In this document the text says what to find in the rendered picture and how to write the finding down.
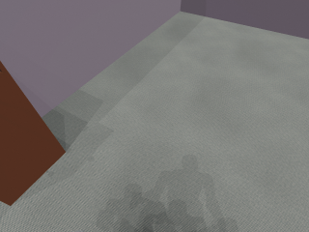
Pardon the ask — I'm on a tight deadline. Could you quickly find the cabinet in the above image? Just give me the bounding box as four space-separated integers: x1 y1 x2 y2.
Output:
0 61 66 206

